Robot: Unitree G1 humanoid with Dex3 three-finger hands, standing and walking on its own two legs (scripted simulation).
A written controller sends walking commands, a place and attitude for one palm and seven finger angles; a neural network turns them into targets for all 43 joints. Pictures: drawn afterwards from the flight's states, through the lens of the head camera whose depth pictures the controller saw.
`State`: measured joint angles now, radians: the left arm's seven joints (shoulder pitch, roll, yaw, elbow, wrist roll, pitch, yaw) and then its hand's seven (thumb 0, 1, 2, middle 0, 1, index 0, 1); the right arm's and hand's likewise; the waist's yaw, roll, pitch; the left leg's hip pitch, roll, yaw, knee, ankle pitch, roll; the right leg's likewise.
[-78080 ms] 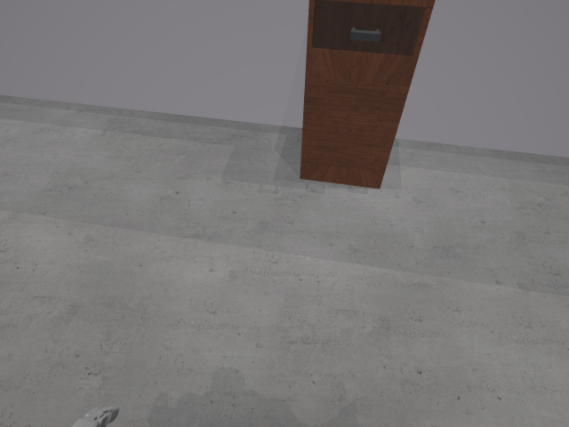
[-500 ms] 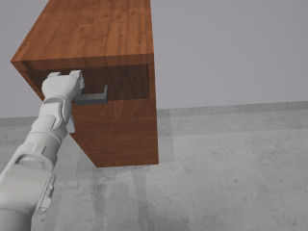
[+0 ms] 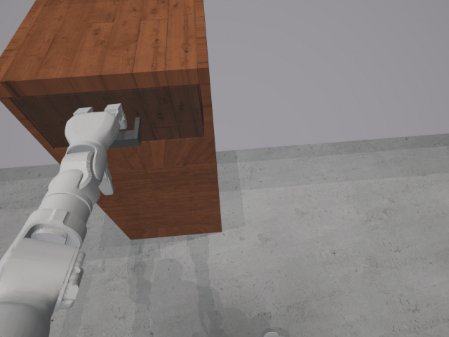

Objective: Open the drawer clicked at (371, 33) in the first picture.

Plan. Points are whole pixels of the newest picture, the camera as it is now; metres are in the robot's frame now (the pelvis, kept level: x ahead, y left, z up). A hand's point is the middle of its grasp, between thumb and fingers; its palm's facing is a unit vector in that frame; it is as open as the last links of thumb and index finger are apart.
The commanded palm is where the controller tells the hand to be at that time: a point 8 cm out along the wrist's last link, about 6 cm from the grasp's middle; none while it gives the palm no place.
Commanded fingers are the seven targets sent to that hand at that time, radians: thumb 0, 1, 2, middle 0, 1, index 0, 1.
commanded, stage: lower the fingers behind the handle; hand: left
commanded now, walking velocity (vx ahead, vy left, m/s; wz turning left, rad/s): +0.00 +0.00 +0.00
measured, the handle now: (117, 131) +0.53 +0.23 +0.01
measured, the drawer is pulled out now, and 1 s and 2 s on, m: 0.00 0.00 0.00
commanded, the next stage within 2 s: lift the hand off the handle in 1.08 s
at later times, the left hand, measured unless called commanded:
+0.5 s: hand (112, 150) +0.47 +0.22 +0.02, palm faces -0.07 +0.03 -1.00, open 13.8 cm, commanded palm +0.45 +0.23 +0.06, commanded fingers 0.00 -0.50 0.30 -0.30 -1.20 -0.30 -1.20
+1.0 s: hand (113, 152) +0.47 +0.23 +0.02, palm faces -0.02 +0.05 -1.00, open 13.7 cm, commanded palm +0.45 +0.23 +0.05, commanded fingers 0.00 -0.50 0.30 -0.30 -1.20 -0.30 -1.20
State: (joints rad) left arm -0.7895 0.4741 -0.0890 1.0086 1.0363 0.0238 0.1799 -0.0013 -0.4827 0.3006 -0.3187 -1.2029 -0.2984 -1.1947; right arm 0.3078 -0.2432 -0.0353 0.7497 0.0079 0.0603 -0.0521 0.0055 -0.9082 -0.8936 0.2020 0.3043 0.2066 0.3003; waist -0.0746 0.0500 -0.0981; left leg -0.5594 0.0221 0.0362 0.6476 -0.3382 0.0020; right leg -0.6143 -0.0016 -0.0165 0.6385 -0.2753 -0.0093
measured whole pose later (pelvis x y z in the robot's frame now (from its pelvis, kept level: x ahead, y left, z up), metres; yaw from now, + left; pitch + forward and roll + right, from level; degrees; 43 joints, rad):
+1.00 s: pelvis -0.02 +0.01 -0.02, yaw +0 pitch +19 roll +0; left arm -0.89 0.47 -0.09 1.12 1.10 0.02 0.36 0.00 -0.48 0.30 -0.27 -1.27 -0.33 -1.25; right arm 0.32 -0.27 -0.03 0.73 0.00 0.05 -0.03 0.00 -0.91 -0.89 0.20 0.30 0.21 0.30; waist -0.11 0.04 -0.13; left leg -0.77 0.02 0.04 0.82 -0.38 0.02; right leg -0.82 -0.01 -0.01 0.79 -0.30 0.00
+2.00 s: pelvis -0.01 +0.01 -0.01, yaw -1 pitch +17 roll -1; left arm -0.92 0.51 -0.06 1.08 1.07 -0.03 0.28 0.00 -0.48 0.30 -0.36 -1.24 -0.37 -1.22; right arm 0.37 -0.27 -0.03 0.76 0.01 0.04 -0.03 0.00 -0.91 -0.89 0.20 0.30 0.21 0.30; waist -0.12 0.05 -0.13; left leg -0.67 0.03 0.04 0.73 -0.36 0.02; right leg -0.71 0.00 -0.01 0.69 -0.28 0.00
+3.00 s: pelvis +0.01 +0.00 +0.02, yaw -1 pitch +9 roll +0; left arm -0.81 0.52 -0.08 0.77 0.98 -0.09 -0.05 0.00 -0.48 0.30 -0.32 -1.20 -0.32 -1.20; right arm 0.30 -0.29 -0.03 0.71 0.04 0.10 -0.06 0.01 -0.91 -0.89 0.20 0.30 0.20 0.30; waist -0.04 0.07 -0.07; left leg -0.35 0.02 0.05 0.48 -0.28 0.00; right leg -0.42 0.00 0.00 0.50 -0.23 -0.01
